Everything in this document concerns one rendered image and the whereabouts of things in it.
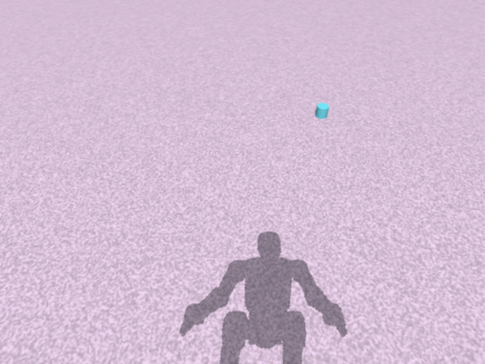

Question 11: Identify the tin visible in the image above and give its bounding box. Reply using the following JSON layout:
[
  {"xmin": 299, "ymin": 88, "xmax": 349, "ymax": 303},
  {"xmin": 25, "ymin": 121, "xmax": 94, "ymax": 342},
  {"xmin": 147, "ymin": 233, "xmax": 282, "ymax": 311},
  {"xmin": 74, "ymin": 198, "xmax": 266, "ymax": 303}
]
[{"xmin": 315, "ymin": 103, "xmax": 329, "ymax": 119}]

